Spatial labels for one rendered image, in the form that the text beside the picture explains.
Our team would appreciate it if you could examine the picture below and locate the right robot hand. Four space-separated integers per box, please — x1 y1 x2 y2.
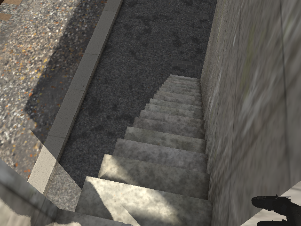
251 195 301 226

